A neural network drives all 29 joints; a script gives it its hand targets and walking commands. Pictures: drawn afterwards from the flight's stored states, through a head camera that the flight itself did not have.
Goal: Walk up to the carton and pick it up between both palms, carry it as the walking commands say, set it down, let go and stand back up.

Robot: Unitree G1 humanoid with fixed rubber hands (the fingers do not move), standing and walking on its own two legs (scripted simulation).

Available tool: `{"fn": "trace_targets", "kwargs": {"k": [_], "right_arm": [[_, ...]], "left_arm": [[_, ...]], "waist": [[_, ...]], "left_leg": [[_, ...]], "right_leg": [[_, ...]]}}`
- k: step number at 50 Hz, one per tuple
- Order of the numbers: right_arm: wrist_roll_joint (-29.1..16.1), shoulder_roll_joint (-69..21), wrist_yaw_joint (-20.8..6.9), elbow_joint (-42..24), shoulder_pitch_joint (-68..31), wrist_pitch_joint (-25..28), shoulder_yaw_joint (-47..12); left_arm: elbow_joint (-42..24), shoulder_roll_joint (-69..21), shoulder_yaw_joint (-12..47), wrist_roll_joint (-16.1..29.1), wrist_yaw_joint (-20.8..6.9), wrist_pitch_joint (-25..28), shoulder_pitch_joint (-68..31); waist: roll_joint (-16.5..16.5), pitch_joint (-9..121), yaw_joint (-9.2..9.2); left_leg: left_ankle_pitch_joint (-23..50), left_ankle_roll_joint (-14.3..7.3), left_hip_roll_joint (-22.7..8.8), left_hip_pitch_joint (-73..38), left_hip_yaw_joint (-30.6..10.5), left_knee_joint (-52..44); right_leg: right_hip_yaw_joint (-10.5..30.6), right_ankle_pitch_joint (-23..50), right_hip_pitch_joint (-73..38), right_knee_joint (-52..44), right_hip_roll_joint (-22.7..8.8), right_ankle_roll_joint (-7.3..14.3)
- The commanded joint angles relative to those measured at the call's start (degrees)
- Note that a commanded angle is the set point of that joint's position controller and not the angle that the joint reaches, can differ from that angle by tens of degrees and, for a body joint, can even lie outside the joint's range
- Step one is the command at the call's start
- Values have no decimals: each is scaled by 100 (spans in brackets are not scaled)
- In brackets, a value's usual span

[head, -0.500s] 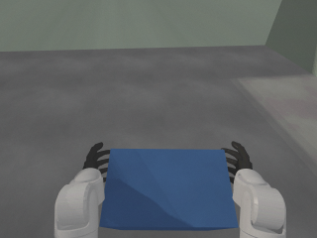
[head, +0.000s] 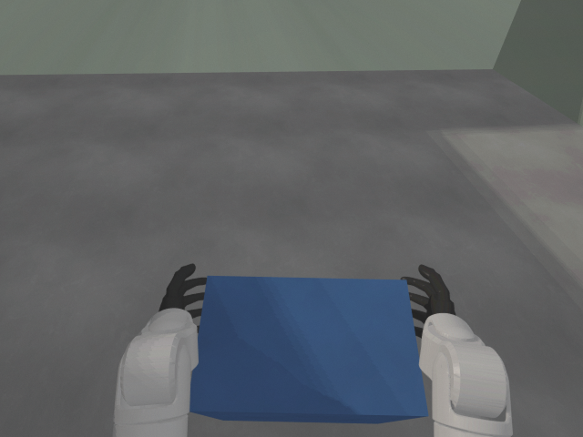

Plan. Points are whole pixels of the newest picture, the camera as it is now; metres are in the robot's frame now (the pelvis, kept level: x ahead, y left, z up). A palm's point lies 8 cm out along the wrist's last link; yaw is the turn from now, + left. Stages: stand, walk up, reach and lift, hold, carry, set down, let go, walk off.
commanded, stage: carry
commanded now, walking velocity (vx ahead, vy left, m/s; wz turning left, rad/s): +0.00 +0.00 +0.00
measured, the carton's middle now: (303, 359) +0.26 +0.00 -0.02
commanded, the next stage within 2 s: hold in 0.88 s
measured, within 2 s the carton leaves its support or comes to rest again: neither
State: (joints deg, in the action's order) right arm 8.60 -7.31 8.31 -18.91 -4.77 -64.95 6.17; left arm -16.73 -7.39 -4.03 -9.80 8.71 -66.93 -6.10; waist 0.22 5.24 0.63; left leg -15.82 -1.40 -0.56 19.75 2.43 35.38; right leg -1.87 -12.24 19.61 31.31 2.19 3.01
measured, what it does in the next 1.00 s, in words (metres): stands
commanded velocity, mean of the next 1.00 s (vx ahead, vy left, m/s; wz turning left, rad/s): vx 0.00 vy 0.00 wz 0.00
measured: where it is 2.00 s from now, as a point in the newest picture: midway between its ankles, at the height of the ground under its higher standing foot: outside the picture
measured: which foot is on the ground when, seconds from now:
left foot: down 0.00-1.00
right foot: down 0.00-1.00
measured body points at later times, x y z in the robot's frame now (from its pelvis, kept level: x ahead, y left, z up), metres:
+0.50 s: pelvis +0.02 -0.01 +0.00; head +0.00 +0.00 +0.45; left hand +0.29 +0.16 +0.06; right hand +0.29 -0.17 +0.07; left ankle +0.03 +0.09 -0.73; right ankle +0.05 -0.11 -0.73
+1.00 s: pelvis +0.02 -0.01 +0.00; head +0.01 +0.00 +0.45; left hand +0.30 +0.16 +0.03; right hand +0.30 -0.17 +0.04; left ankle +0.03 +0.09 -0.73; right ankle +0.05 -0.11 -0.73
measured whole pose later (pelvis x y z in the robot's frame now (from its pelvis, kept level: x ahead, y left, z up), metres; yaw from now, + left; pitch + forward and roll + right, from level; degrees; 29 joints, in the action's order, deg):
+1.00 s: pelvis +0.02 -0.01 +0.00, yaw +0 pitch +0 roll -1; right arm 8.6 -6.8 6.0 -1.1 -6.7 -50.1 8.4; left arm 0.8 -6.6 -7.1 -12.7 5.5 -51.3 -8.0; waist 0.2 3.1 0.7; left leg -16.0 -1.7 -0.4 17.1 2.4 32.6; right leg -1.7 -12.9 17.6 30.0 2.1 2.2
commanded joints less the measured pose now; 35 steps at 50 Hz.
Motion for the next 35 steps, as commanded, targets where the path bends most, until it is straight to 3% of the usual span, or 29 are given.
{"fn": "trace_targets", "kwargs": {"k": [1, 3, 4, 5, 6, 7, 9, 10, 11, 12, 13, 15, 16, 17, 20, 21, 22, 23, 24, 25, 26, 27, 28, 30, 31, 32, 33, 34, 35], "right_arm": [[-2139, -4817, -1329, -427, -2639, 98, -3461], [-1595, -4170, -1357, 1028, -2458, 224, -2719], [-1965, -4586, -1361, 75, -2607, 232, -3195], [-1882, -4404, -1400, 324, -2695, 287, -3045], [-2483, -5303, -1358, -1127, -2925, 180, -3875], [-2034, -4722, -1323, -161, -2805, 159, -3252], [-1717, -4253, -1355, 688, -2638, 268, -2796], [-2184, -4989, -1361, -478, -2737, 261, -3496], [-1956, -4606, -1310, -101, -2813, 259, -3193], [-2057, -4893, -1336, -224, -2762, 257, -3315], [-1732, -4362, -1331, 447, -2645, 359, -2875], [-2256, -5125, -1337, -581, -2815, 344, -3621], [-2137, -4900, -1318, -418, -2772, 311, -3433], [-1566, -4296, -1329, 1017, -2393, 448, -2675], [-1928, -4853, -1337, 174, -2710, 604, -3200], [-1745, -4611, -1361, 621, -2734, 690, -2971], [-2291, -5227, -1330, -759, -2964, 585, -3759], [-1675, -4428, -1353, 660, -2760, 680, -2895], [-1832, -4666, -1343, 160, -2808, 691, -3145], [-1688, -4412, -1365, 631, -2576, 731, -2882], [-2005, -4763, -1351, -134, -2711, 720, -3331], [-1681, -4404, -1354, 513, -2636, 803, -2932], [-1936, -4768, -1361, -70, -2756, 756, -3256], [-1627, -4374, -1388, 758, -2348, 789, -2855], [-1923, -4791, -1382, 106, -2454, 738, -3214], [-1868, -4647, -1393, 178, -2529, 705, -3113], [-2079, -4983, -1354, -207, -2691, 633, -3429], [-1547, -4239, -1385, 902, -2406, 695, -2750], [-1757, -4551, -1384, 567, -2697, 741, -2982]], "left_arm": [[-922, -4992, 3556, 2239, -1251, 374, -2738], [358, -4313, 2890, 1709, -1251, 503, -2757], [-478, -4757, 3394, 2036, -1228, 492, -2817], [-281, -4553, 3205, 1872, -1228, 551, -2808], [-1823, -5376, 4048, 2539, -1221, 432, -3122], [-636, -4963, 3479, 2169, -1242, 390, -2945], [105, -4457, 3032, 1798, -1231, 497, -2803], [-1219, -5114, 3735, 2342, -1249, 521, -3053], [-427, -4820, 3341, 2069, -1249, 467, -2791], [-898, -5037, 3547, 2257, -1258, 497, -3065], [146, -4627, 3028, 1842, -1253, 556, -2689], [-1091, -5204, 3611, 2309, -1265, 582, -2858], [-888, -5080, 3517, 2251, -1259, 555, -2870], [198, -4361, 2840, 1767, -1298, 709, -2806], [-526, -4887, 3219, 2066, -1319, 885, -2966], [10, -4652, 2956, 1864, -1350, 957, -2895], [-1225, -5242, 3569, 2326, -1317, 866, -2886], [329, -4595, 2827, 1785, -1363, 930, -2699], [-179, -4920, 3188, 1997, -1344, 926, -2850], [169, -4553, 2902, 1785, -1332, 980, -2652], [-619, -4860, 3284, 2075, -1328, 968, -2714], [93, -4589, 2955, 1807, -1335, 1051, -2707], [-710, -4867, 3312, 2092, -1323, 1040, -2956], [139, -4532, 2926, 1765, -1316, 1078, -2641], [-802, -4862, 3420, 2109, -1290, 1028, -2962], [-447, -4840, 3305, 2010, -1290, 952, -2805], [-977, -4996, 3518, 2215, -1279, 905, -3053], [229, -4347, 2895, 1719, -1313, 958, -2740], [70, -4673, 3020, 1810, -1309, 974, -2783]], "waist": [[33, 979, 9], [-273, 867, 7], [-309, 764, 10], [-580, 832, 18], [-396, 967, 19], [-413, 900, 21], [-656, 865, 12], [-325, 977, 6], [-126, 1004, 27], [-227, 1108, 4], [-302, 1214, 18], [-41, 1259, 8], [-174, 1332, -9], [-221, 1399, -21], [42, 1509, -12], [34, 1273, -23], [193, 1231, -4], [70, 1324, -9], [-149, 1203, -19], [-255, 1413, -7], [-142, 1445, -17], [-178, 1494, -14], [-227, 1475, -17], [-282, 1328, -8], [-475, 1312, -18], [-508, 1333, 2], [-120, 1158, -7], [-59, 1241, -5], [-306, 1221, -11]], "left_leg": [[-336, -63, -651, -420, -588, -1025], [-365, -99, -609, -384, -601, -1096], [-513, -74, -653, -326, -646, -1129], [-549, -61, -697, -481, -667, -1253], [-478, -86, -778, -415, -741, -1311], [-589, -117, -762, -286, -739, -1319], [-619, -62, -695, -393, -618, -1249], [-424, -20, -673, -411, -621, -1256], [-421, -86, -617, -294, -603, -1080], [-179, -87, -677, -480, -619, -1130], [153, -90, -704, -668, -536, -1089], [645, -49, -688, -692, -419, -819], [649, -24, -643, -762, -365, -779], [805, -23, -641, -806, -394, -706], [569, -29, -563, -795, -328, -533], [430, -17, -551, -749, -333, -615], [382, -61, -559, -739, -347, -669], [303, -67, -523, -723, -307, -643], [589, -47, -585, -733, -356, -755], [960, -82, -659, -926, -434, -799], [914, -117, -675, -871, -474, -735], [881, -86, -661, -884, -419, -717], [630, -103, -647, -877, -437, -812], [848, -127, -690, -766, -502, -883], [1000, -118, -723, -796, -587, -1002], [1111, -126, -741, -899, -516, -990], [762, -122, -717, -762, -540, -932], [459, -148, -693, -698, -560, -943], [508, -101, -702, -668, -585, -1029]], "right_leg": [[942, -668, 294, -715, -770, 27], [1004, -659, 273, -678, -795, 39], [929, -705, 351, -636, -720, 22], [869, -639, 358, -550, -685, 81], [775, -397, 106, -494, -653, 50], [855, -454, 202, -468, -648, 55], [897, -542, 253, -556, -675, 89], [822, -419, 170, -488, -689, 35], [925, -474, 88, -661, -739, 54], [873, -229, 76, -543, -728, 53], [851, 95, 44, -438, -721, 101], [841, 727, -141, -489, -803, 43], [898, 935, -160, -440, -838, 97], [922, 1155, -220, -423, -895, 106], [1019, 1589, -381, -454, -1034, 140], [990, 1137, -172, -488, -980, 139], [993, 835, -162, -542, -980, 125], [1017, 670, -146, -544, -972, 131], [943, 837, -56, -427, -943, 114], [763, 770, -152, -259, -843, 70], [822, 806, -218, -347, -836, 90], [860, 938, -239, -361, -860, 128], [850, 810, -231, -366, -854, 101], [803, 662, -130, -282, -834, 50], [722, 535, -160, -239, -784, 50], [726, 578, -85, -201, -773, 48], [832, 447, -80, -389, -753, 91], [841, 337, -155, -440, -773, 90], [812, 359, -191, -425, -815, 104]]}}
